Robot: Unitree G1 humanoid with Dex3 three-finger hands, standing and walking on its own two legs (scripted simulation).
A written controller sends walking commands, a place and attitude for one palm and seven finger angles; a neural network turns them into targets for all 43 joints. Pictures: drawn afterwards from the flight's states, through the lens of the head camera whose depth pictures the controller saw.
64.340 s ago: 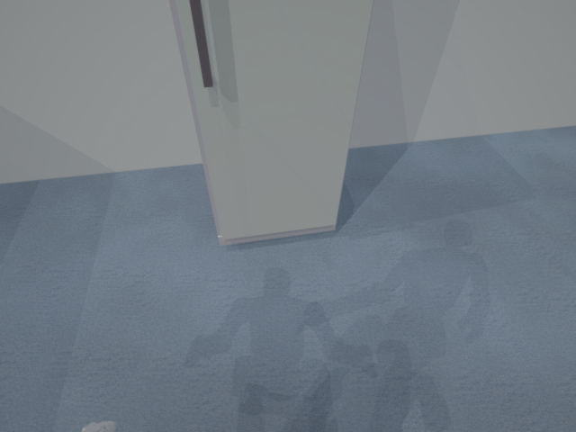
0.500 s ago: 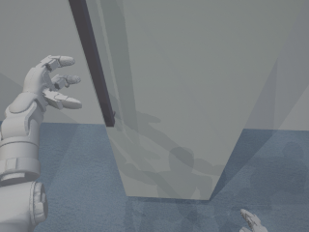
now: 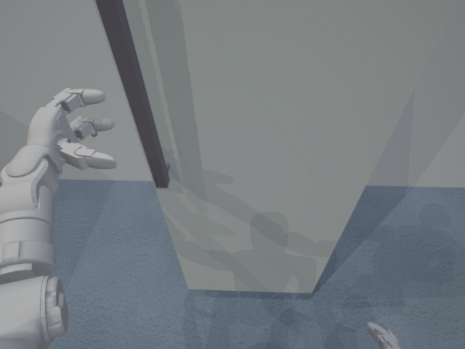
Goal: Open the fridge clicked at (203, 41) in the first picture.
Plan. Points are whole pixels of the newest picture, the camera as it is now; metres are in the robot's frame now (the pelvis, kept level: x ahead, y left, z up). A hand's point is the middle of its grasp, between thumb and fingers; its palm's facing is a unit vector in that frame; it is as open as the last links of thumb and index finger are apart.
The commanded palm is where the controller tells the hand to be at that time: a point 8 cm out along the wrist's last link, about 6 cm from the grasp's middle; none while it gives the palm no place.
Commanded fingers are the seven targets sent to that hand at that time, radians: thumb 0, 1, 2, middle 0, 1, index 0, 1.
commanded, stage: move the hooked fingers beside the handle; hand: left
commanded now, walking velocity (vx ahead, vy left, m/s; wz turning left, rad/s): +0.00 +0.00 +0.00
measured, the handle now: (136, 72) +0.46 +0.16 +0.27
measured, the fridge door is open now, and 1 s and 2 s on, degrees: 0 0 0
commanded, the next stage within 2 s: feel for the door with the fingertips in 1.76 s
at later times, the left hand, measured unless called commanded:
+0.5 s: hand (94, 119) +0.41 +0.23 +0.22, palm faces +0.03 -1.00 -0.03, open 14.0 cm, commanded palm +0.38 +0.28 +0.21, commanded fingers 0.00 -0.50 0.30 -0.30 -1.20 -0.30 -1.20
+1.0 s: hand (93, 136) +0.40 +0.24 +0.19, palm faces +0.05 -1.00 -0.06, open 14.0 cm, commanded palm +0.38 +0.28 +0.21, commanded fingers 0.00 -0.50 0.30 -0.30 -1.20 -0.30 -1.20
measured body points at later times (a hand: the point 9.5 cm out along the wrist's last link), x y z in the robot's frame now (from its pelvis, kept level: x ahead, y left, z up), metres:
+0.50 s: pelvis +0.01 +0.00 +0.00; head +0.00 +0.00 +0.45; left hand +0.40 +0.28 +0.22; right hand +0.14 -0.25 -0.09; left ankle +0.01 +0.12 -0.74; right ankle -0.02 -0.12 -0.74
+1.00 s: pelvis +0.00 +0.00 +0.00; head +0.00 -0.01 +0.45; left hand +0.39 +0.29 +0.20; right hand +0.13 -0.26 -0.10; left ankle +0.01 +0.12 -0.74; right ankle -0.02 -0.12 -0.74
